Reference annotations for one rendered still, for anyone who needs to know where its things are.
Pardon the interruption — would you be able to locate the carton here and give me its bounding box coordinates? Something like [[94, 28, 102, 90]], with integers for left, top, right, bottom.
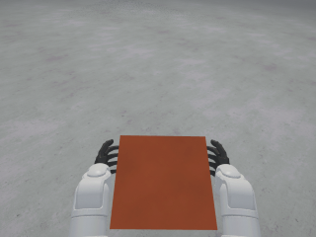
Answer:
[[110, 135, 218, 230]]

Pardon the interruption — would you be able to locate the right robot hand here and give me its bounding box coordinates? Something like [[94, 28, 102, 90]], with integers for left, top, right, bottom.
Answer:
[[206, 139, 230, 177]]

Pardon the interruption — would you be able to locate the right robot forearm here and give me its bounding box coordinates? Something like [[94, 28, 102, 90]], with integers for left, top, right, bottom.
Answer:
[[214, 164, 262, 237]]

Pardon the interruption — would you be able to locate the left robot hand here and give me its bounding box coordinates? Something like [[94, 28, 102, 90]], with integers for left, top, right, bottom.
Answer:
[[94, 139, 119, 174]]

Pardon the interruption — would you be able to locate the left robot forearm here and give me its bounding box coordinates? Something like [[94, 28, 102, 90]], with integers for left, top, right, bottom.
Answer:
[[68, 163, 112, 237]]

